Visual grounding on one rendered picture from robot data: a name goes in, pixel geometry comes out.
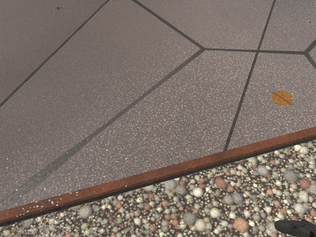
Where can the robot right hand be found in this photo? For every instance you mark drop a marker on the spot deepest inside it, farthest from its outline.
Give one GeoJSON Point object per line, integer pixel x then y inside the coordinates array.
{"type": "Point", "coordinates": [296, 228]}

